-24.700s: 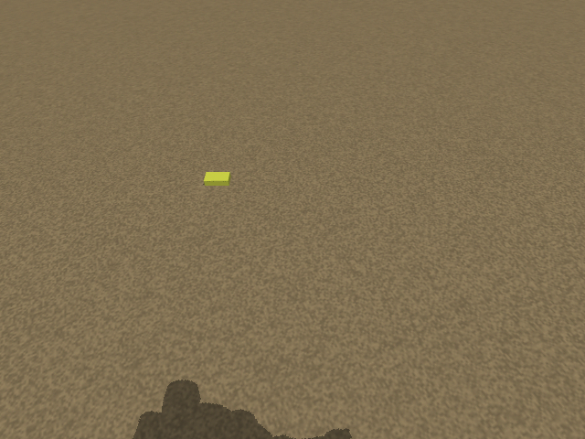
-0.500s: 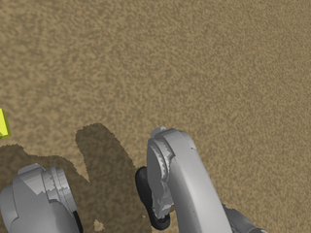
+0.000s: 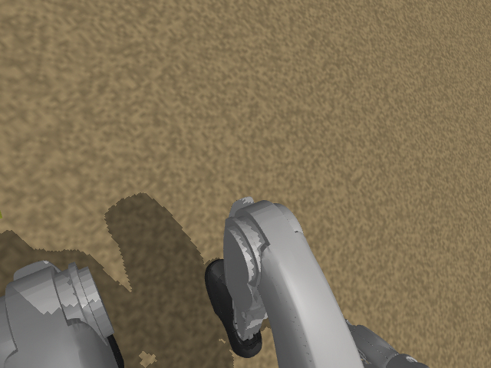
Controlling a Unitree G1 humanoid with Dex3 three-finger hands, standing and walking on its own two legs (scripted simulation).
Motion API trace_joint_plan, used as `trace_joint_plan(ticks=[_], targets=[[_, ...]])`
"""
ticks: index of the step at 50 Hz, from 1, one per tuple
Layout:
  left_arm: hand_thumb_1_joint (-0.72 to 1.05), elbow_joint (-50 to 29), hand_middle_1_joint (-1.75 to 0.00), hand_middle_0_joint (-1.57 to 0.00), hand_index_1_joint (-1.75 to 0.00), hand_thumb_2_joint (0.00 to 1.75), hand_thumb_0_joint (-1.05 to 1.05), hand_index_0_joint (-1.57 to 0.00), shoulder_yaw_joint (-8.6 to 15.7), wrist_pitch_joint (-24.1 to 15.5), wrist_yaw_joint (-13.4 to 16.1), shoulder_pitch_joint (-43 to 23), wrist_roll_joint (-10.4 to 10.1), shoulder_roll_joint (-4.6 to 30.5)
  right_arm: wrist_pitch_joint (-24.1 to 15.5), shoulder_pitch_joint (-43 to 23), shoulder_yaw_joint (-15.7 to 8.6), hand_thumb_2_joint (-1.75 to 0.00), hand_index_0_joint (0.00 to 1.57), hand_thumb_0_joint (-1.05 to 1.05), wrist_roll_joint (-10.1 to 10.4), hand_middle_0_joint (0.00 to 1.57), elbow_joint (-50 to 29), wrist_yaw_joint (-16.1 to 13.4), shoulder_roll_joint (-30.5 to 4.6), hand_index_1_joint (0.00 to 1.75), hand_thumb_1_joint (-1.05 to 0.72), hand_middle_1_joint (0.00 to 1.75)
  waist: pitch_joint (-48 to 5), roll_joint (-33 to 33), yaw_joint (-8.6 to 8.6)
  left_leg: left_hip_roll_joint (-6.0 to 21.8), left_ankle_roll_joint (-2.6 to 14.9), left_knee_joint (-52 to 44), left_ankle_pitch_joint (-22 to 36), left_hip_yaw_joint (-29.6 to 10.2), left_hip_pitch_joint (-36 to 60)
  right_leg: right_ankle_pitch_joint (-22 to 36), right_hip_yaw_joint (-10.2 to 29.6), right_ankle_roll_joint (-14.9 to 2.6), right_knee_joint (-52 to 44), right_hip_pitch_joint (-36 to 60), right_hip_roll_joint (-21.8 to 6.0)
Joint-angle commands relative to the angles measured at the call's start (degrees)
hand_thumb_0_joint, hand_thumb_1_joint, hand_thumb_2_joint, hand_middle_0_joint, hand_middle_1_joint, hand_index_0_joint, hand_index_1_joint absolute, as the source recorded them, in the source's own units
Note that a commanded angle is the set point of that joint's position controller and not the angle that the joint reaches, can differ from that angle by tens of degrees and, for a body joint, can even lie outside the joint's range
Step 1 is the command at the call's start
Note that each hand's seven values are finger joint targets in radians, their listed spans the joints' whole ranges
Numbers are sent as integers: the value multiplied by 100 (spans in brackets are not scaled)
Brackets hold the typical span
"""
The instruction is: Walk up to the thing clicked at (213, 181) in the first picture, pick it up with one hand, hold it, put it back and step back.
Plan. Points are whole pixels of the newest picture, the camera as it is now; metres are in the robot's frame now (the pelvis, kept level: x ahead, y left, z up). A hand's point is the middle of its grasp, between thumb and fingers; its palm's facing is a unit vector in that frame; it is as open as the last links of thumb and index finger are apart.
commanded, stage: open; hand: left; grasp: from above
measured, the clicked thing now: out of the picture +0.42 +0.33 -0.27
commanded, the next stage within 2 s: withdraw in 0.94 s
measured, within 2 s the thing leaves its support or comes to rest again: neither
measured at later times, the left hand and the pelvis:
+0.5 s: hand out of the picture +0.41 +0.32 -0.25, palm faces -0.47 -0.11 -0.88, open 12.1 cm; pelvis +0.00 +0.00 +0.00, yaw +0 degrees
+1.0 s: hand out of the picture +0.41 +0.32 -0.25, palm faces -0.48 -0.13 -0.87, open 14.2 cm; pelvis +0.00 +0.00 +0.00, yaw -1 degrees
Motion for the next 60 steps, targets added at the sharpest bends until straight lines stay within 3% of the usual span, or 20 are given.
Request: trace_joint_plan(ticks=[1,3,9,15,20,21,22,30,31,34,37,42,45,51,53,54,56,58,59,60], targets=[[64,-383,-49,-100,-48,56,0,-102,-71,0,130,-1197,-44,1076,-27,898,-428,-90,20,0,-13,20,-38,-20,-1806,30,-90,30,-3387,2497,-214,45,175,-1478,1074,612,2554,1317,-687,-388,-1173,1885,232],[48,-457,-54,-86,-55,68,0,-86,16,-18,180,-1243,-59,1257,0,885,-400,-90,20,0,4,20,-15,-40,-1830,30,-89,30,-3518,2539,-167,51,177,-1524,1103,604,2558,1336,-671,-402,-1242,1991,263],[5,-435,-63,-58,-64,71,0,-57,-92,5,194,-1273,-49,1200,-70,813,-347,-90,20,0,-4,20,-53,2,-1834,30,-89,30,-3305,2639,-228,56,151,-1529,1033,578,2581,1282,-696,-405,-1168,1863,238],[-18,-555,-68,-39,-69,73,0,-38,-178,38,224,-1295,-104,1073,-167,790,-389,-90,20,0,12,20,-49,37,-1894,30,-89,30,-3341,2666,-236,70,130,-1537,1095,546,2670,1344,-705,-404,-1156,1860,234],[-29,-657,-74,-31,-76,80,0,-29,-139,29,263,-1386,-125,1160,-172,863,-417,-90,20,0,15,20,-48,49,-1981,30,-89,30,-3483,2810,-262,82,123,-1563,1241,552,2785,1475,-699,-406,-1210,2016,256],[-30,-579,-78,-28,-79,81,0,-27,-81,43,268,-1339,-127,1194,-178,838,-336,-90,20,0,22,20,-21,50,-1864,30,-89,30,-3421,2675,-236,87,139,-1504,1164,555,2658,1421,-717,-392,-1224,2016,248],[-33,-626,-79,-27,-80,83,0,-25,-180,49,262,-1284,-143,1098,-188,744,-339,-90,20,0,23,20,-2,55,-1855,30,-89,30,-3399,2612,-222,85,138,-1492,1101,545,2624,1364,-706,-390,-1199,1975,245],[-46,-598,-85,-17,-89,96,0,-14,-78,117,266,-1244,-139,1259,-200,820,-382,-90,20,0,31,20,-10,73,-1937,30,-89,30,-3442,2774,-204,82,124,-1524,1235,573,2715,1467,-693,-407,-1190,2035,251],[-48,-577,-87,-16,-90,96,0,-13,-193,143,221,-1277,-148,1140,-219,730,-407,-90,20,0,47,20,-43,77,-1944,30,-89,30,-3389,2786,-210,86,110,-1527,1170,573,2707,1415,-673,-413,-1170,1980,247],[-52,-619,-88,-13,-92,99,0,-9,25,161,218,-1210,-161,1370,-199,877,-408,-90,20,0,60,20,-48,86,-1963,30,-89,30,-3561,2879,-185,97,99,-1582,1332,543,2845,1541,-697,-421,-1180,2105,259],[-55,-572,-91,-10,-95,102,0,-6,13,161,164,-1138,-168,1301,-180,854,-398,-90,20,0,48,20,-62,108,-1948,30,-89,30,-3514,2894,-195,89,86,-1547,1466,538,2816,1654,-725,-409,-1102,2064,239],[-56,-797,-95,-7,-98,103,0,-3,153,71,110,-1247,-207,1496,-112,942,-402,-90,20,0,47,20,-84,85,-1984,30,-89,30,-3676,2991,-187,92,113,-1537,1509,584,2840,1714,-683,-407,-1213,2288,261],[-54,-565,-97,-6,-99,101,0,-4,55,35,47,-1123,-192,1334,-75,948,-330,-90,20,0,28,20,-118,69,-1862,30,-88,30,-3453,2653,-254,92,168,-1435,1286,607,2549,1581,-648,-375,-1261,2212,275],[-49,-669,-100,-5,-100,97,0,-5,5,-86,13,-1176,-172,1367,-66,999,-376,-90,20,0,47,20,-134,36,-1964,30,-88,30,-3486,2814,-250,90,124,-1514,1324,541,2749,1536,-714,-404,-1175,2102,249],[-50,-833,-101,-6,-99,97,0,-8,21,-116,75,-1201,-166,1377,-51,918,-366,-90,20,0,45,20,-97,24,-1934,30,-89,30,-3524,2763,-178,92,114,-1552,1285,523,2730,1469,-741,-408,-1218,2105,261],[-51,-891,-101,-6,-99,97,0,-8,145,-117,131,-1177,-147,1494,-38,1007,-365,-90,20,0,17,20,-114,23,-1933,30,-90,30,-3701,2858,-157,93,112,-1577,1357,540,2831,1544,-713,-415,-1230,2236,276],[-51,-1126,-100,-6,-98,97,0,-8,84,-68,191,-1245,-100,1397,-81,922,-426,-90,20,0,51,20,-167,49,-1944,30,-89,30,-3781,3076,-82,88,71,-1562,1505,564,3016,1663,-743,-423,-1111,2079,246],[-50,-1463,-99,-6,-98,97,0,-8,290,32,308,-1254,-134,1464,-104,948,-511,-90,20,0,45,20,-156,95,-1936,30,-89,30,-3975,3216,11,93,66,-1586,1549,608,3035,1701,-705,-421,-1174,2117,260],[-51,-1360,-99,-6,-98,97,0,-7,511,147,368,-1076,-152,1570,-100,1016,-558,-90,20,0,83,20,-99,116,-1907,30,-89,30,-4030,3278,67,109,59,-1593,1582,641,3080,1769,-656,-431,-1156,2175,263],[-50,-1889,-99,-6,-97,97,0,-7,549,220,389,-1246,-186,1514,-111,1027,-642,-90,20,0,115,20,-142,154,-1882,30,-89,30,-4353,3521,185,97,38,-1619,1738,683,3200,1887,-625,-438,-1150,2160,264]])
